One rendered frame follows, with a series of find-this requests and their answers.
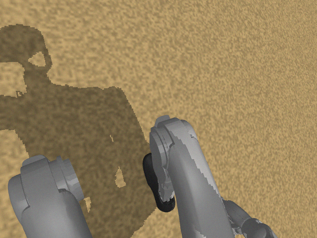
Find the right robot arm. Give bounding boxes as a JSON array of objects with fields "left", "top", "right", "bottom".
[{"left": 241, "top": 218, "right": 278, "bottom": 238}]

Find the right robot foot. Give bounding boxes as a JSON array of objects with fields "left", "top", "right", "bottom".
[{"left": 143, "top": 153, "right": 175, "bottom": 212}]

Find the right robot hand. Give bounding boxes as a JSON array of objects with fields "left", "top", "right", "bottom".
[{"left": 221, "top": 197, "right": 251, "bottom": 236}]

